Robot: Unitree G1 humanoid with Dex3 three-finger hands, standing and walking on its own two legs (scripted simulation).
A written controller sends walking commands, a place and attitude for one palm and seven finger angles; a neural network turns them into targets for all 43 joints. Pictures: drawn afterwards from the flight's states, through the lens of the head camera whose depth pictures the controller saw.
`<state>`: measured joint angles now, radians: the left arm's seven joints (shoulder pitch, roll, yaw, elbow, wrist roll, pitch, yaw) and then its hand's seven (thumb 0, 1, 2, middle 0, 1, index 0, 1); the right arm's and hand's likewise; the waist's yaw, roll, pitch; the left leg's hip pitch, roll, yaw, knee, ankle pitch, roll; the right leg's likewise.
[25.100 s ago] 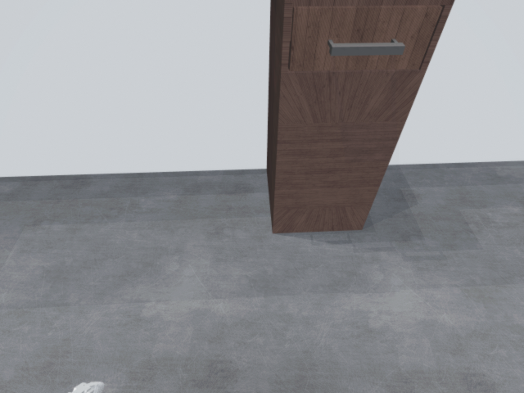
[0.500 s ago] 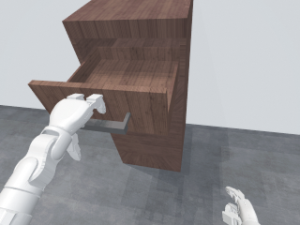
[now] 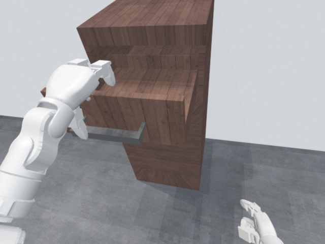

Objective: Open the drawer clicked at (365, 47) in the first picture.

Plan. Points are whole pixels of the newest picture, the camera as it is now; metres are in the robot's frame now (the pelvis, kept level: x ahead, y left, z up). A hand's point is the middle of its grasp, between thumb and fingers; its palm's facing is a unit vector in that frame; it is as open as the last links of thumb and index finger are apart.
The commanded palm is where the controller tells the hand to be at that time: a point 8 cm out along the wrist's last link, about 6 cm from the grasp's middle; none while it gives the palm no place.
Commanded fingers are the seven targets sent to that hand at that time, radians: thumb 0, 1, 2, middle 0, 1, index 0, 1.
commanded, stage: lift the hand off the handle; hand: left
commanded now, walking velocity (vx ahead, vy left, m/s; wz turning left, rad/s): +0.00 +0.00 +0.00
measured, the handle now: (109, 128) +0.35 +0.21 +0.12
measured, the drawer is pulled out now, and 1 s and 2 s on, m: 0.27 0.27 0.27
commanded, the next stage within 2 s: draw the hand back to the body in 0.22 s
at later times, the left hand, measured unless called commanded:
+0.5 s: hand (87, 88) +0.34 +0.21 +0.26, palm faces +0.23 +0.00 -0.97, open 13.8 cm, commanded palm +0.28 +0.22 +0.32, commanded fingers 0.00 -0.50 0.30 -0.30 -1.20 -0.30 -1.20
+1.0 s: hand (66, 97) +0.28 +0.22 +0.27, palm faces +0.33 -0.43 -0.84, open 13.8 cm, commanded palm +0.22 +0.25 +0.31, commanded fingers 0.00 -0.32 0.38 -0.29 -1.09 -0.29 -1.09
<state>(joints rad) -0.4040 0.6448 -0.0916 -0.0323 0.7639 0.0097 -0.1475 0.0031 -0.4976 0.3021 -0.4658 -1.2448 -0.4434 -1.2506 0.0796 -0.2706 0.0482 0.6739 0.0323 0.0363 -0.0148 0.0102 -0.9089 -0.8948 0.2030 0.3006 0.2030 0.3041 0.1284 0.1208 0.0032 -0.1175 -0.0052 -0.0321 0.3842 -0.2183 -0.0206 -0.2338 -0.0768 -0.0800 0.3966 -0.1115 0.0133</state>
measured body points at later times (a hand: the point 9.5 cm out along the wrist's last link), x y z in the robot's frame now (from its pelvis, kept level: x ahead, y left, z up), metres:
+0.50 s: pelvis +0.01 -0.01 -0.01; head +0.00 -0.07 +0.44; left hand +0.32 +0.21 +0.31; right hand +0.20 -0.25 -0.11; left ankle +0.00 +0.13 -0.74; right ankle +0.07 -0.13 -0.74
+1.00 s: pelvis +0.01 +0.00 +0.00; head +0.01 -0.05 +0.44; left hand +0.26 +0.24 +0.32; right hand +0.24 -0.20 -0.09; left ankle +0.00 +0.13 -0.74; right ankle +0.07 -0.13 -0.74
